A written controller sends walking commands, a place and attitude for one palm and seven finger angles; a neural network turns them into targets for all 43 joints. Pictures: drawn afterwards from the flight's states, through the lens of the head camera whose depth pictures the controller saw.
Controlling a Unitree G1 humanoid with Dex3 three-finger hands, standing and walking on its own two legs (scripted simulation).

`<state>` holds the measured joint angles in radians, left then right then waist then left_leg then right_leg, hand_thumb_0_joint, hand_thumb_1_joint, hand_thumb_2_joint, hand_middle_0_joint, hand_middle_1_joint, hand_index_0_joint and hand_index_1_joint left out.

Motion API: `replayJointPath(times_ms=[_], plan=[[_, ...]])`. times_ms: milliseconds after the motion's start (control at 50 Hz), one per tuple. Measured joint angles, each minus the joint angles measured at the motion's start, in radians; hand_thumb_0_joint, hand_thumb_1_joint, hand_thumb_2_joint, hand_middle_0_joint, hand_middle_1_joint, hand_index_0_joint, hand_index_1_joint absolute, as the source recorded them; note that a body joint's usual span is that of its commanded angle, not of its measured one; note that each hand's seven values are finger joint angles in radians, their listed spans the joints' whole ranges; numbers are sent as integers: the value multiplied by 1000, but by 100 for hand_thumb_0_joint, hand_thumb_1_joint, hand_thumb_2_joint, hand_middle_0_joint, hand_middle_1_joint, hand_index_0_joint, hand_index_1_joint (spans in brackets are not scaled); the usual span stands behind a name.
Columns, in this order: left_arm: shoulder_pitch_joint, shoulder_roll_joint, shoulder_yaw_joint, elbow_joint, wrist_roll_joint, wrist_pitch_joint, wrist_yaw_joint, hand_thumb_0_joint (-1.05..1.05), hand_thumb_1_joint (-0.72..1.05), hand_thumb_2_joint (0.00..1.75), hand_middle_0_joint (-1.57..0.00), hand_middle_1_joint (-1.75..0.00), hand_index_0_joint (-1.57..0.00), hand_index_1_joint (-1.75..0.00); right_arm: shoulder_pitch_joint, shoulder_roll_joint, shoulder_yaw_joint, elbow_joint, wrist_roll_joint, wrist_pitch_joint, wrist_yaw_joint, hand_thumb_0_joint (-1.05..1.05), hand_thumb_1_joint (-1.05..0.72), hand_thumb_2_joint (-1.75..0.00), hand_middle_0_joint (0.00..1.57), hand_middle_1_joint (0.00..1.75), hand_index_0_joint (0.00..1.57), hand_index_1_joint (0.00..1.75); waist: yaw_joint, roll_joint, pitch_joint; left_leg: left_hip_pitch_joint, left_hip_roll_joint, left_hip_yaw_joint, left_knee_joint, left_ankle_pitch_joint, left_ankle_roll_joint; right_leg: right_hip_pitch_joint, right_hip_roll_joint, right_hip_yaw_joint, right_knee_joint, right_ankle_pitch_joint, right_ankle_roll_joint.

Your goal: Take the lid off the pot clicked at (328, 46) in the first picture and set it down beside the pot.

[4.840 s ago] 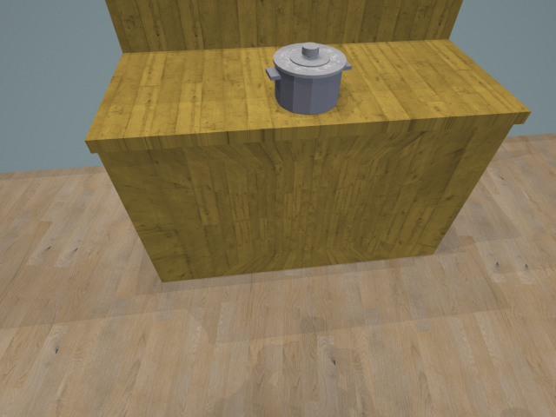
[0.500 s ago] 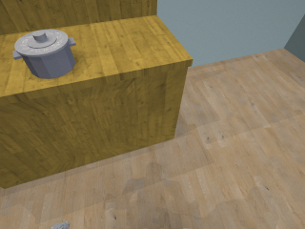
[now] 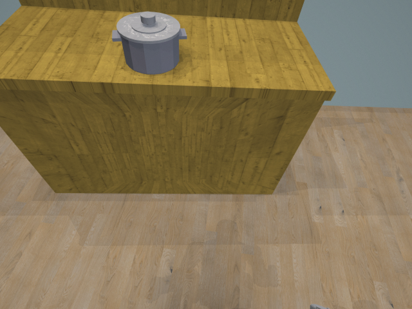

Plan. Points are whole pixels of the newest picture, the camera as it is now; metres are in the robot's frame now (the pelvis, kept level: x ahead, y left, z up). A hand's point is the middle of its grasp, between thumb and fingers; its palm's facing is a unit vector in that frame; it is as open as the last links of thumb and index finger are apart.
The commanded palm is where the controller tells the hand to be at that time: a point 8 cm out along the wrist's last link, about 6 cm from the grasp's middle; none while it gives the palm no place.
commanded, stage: take the last steps up to it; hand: left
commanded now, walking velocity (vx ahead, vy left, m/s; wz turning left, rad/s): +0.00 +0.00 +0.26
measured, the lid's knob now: (148, 17) +0.85 +0.25 +0.13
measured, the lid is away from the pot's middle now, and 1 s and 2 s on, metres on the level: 0.00 0.00 0.00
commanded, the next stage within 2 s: come to a stop and stand still in 1.26 s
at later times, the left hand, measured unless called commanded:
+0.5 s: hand out of the picture -0.01 +0.16 -0.14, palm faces +0.19 -0.95 -0.24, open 7.3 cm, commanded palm none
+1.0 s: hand (94, 286) +0.17 +0.25 -0.16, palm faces +0.18 -0.96 -0.20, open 7.3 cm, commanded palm none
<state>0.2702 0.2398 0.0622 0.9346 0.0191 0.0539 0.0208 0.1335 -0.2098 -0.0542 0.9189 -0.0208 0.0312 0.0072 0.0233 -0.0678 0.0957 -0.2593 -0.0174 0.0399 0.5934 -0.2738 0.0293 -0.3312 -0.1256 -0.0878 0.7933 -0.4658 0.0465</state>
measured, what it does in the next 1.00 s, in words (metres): walks ahead: right foot, then left foot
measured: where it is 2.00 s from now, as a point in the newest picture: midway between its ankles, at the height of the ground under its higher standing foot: (189, 271)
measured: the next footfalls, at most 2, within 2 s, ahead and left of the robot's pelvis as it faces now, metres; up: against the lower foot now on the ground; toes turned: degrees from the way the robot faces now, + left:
right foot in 0.32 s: +0.05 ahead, -0.11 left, +0.00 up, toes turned +0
left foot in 0.80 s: +0.23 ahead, +0.17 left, +0.00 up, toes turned +14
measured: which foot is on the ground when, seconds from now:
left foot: down 0.00-0.32, up 0.34-0.78, down 0.80-1.00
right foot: up 0.00-0.30, down 0.32-0.80, up 0.82-1.00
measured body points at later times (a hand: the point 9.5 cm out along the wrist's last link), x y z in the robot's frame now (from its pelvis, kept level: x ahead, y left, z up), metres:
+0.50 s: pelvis +0.04 -0.02 +0.02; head +0.04 -0.05 +0.47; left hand -0.02 +0.21 -0.12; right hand +0.09 -0.25 -0.15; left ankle +0.05 +0.13 -0.64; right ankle +0.01 -0.11 -0.73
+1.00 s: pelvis +0.19 +0.07 +0.01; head +0.20 +0.07 +0.46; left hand +0.16 +0.31 -0.14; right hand +0.29 -0.15 -0.13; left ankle +0.19 +0.16 -0.73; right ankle +0.19 -0.04 -0.65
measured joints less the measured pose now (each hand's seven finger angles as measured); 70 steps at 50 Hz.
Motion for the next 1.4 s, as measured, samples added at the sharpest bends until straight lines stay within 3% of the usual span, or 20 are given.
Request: replayJointPath(times_ms=[60, 120, 280, 320, 380, 440, 500, 560, 640, 760, 800, 840, 880, 920, 1020, 1140, 1220, 1280, 1340, 1400], plan=[[-10, 17, 8, 34, 0, 18, 0, 1, 91, 90, -21, -30, -21, -30, -1, 19, 14, 1, -4, -5, -14, 0, -90, -90, 20, 30, 20, 30, 4, -1, -9, 13, -4, -14, -38, -13, 1, -72, 32, 43, 174, -9, 4], [-15, 19, 7, 43, -2, 11, -4, 1, 91, 90, -20, -29, -20, -30, 0, 29, 23, 11, -2, -8, -20, 0, -90, -90, 20, 30, 20, 30, 8, 14, -15, 33, -7, -29, -101, 30, 0, -95, 48, 52, 209, 34, 12], [7, -19, -10, 42, 6, -20, -25, 0, 91, 90, -20, -29, -20, -30, 64, 29, 19, 41, -8, -15, -14, 0, -90, -90, 20, 30, 21, 30, -14, 78, -62, 42, -18, -56, -127, 38, 2, 24, 82, 28, -68, 42, -10], [23, -26, -14, 31, 10, -44, -29, 0, 91, 90, -20, -29, -20, -30, 97, 26, 15, 53, -4, -15, -14, 0, -90, -90, 20, 30, 21, 30, -17, 83, -75, 12, -28, -62, -57, -19, 1, 97, 90, 23, -217, 65, -24], [45, -61, -17, 33, 12, -76, -18, 0, 91, 90, -20, -29, -20, -30, 132, 10, 3, 88, -5, 3, -6, 0, -90, -90, 20, 30, 20, 30, -7, 117, -78, -94, -21, -72, 217, -155, 5, 120, 102, -7, -231, 136, -79], [104, -90, -21, 54, 8, -97, -10, 0, 91, 90, -20, -29, -20, -30, 149, 0, -8, 112, -13, 9, 11, 1, -90, -90, 20, 30, 20, 30, -3, 116, -92, -197, 2, -46, 412, -63, -3, 179, 97, -11, -317, 157, -86], [150, -114, -28, 92, 4, -109, -10, 0, 91, 90, -20, -29, -20, -30, 155, -4, -18, 113, -12, -3, 17, 1, -91, -90, 20, 30, 20, 30, -15, 109, -92, -263, 43, -31, 456, 47, -22, 239, 90, -19, -409, 186, -80], [183, -135, -35, 124, 4, -120, -10, 0, 91, 90, -21, -30, -20, -30, 150, -2, -22, 116, -10, -10, 18, 1, -91, -90, 20, 30, 20, 30, -17, 103, -83, -301, 77, -24, 427, 101, -37, 285, 85, -29, -465, 193, -74], [211, -153, -39, 157, 8, -129, -8, 0, 91, 90, -21, -30, -21, -30, 121, 6, -19, 124, -9, -12, 21, 1, -91, -90, 19, 30, 20, 30, 1, 92, -66, -306, 100, 0, 314, 111, -39, 330, 73, -40, -492, 171, -58], [233, -150, -33, 196, 10, -119, -6, 0, 91, 90, -21, -30, -21, -30, 37, 36, -1, 109, -5, -39, 25, 1, -91, -90, 19, 30, 20, 30, 35, 66, -39, -200, 69, 58, 58, 75, -3, 371, 44, -45, -438, 79, -12], [250, -148, -29, 203, 6, -113, -8, 0, 91, 90, -21, -30, -21, -30, 18, 40, 7, 88, -10, -68, 19, 1, -91, -90, 19, 30, 20, 30, 35, 69, -39, -122, 59, 70, -36, 83, 22, 329, 35, -36, -296, 3, -10], [220, -131, -24, 213, -1, -92, -10, 0, 91, 90, -21, -30, -21, -30, -5, 60, 9, 75, -12, -91, 3, 1, -91, -90, 20, 30, 20, 30, 22, 42, -19, -125, 45, 86, 29, 41, 25, 208, 23, 14, 14, -52, -43], [179, -111, -17, 210, -4, -78, -11, 0, 91, 90, -21, -30, -21, -30, -1, 77, 15, 69, -9, -101, -8, 0, -91, -90, 20, 30, 20, 30, 19, 27, -16, -92, 37, 105, 29, 14, 21, 73, 33, 48, 277, -18, -66], [132, -93, -6, 191, 0, -73, -15, 1, 91, 90, -21, -30, -20, -30, 21, 87, 9, 70, -1, -109, -22, 0, -91, -90, 20, 30, 20, 30, 12, 23, -26, -40, 27, 119, -25, 22, 14, -35, 31, 46, 385, 50, -70], [19, -67, 11, 101, 8, -68, -24, 1, 92, 90, -20, -29, -20, -30, 84, 54, -1, 84, -1, -114, -33, -3, -95, -90, 20, 30, 21, 30, 1, 27, -66, 72, -5, 138, -179, 52, 26, -195, 9, 27, 285, 172, -55], [-85, -58, 11, 23, 8, -67, -37, 0, 92, 90, -20, -29, -20, -30, 166, 33, 2, 129, -8, -93, -22, -1, -93, -90, 20, 30, 20, 30, -29, 52, -76, 161, -16, 126, -243, 25, 12, -181, 6, 19, 0, 224, -44], [-110, -52, 4, -2, 10, -82, -42, 0, 92, 90, -20, -29, -20, -30, 216, 34, 6, 153, -10, -80, -20, 0, -91, -90, 20, 30, 20, 30, -54, 69, -68, 174, 10, 115, -145, -73, -19, -66, 36, -1, -192, 254, -50], [-115, -64, -7, -2, 5, -112, -34, 0, 91, 90, -20, -29, -20, -30, 218, 29, 7, 173, -2, -58, -18, 0, -91, -90, 20, 30, 20, 30, -53, 99, -44, 44, 40, 54, 209, -218, -5, -43, 68, -25, -165, 242, -98], [-80, -88, -17, 16, -1, -110, -22, 0, 91, 90, -20, -29, -20, -30, 197, 21, 3, 173, -4, -41, -18, 1, -91, -90, 20, 30, 20, 30, -49, 114, -43, -104, 50, 13, 481, -172, -6, 19, 91, -33, -228, 224, -97], [-38, -99, -8, 45, -4, -104, -1, -1, 94, 90, -21, -30, -21, -30, 174, 24, 2, 151, -5, -40, -18, 1, -91, -90, 20, 30, 20, 30, -50, 110, -53, -185, 75, 10, 467, -105, -28, 80, 103, -36, -318, 247, -94]])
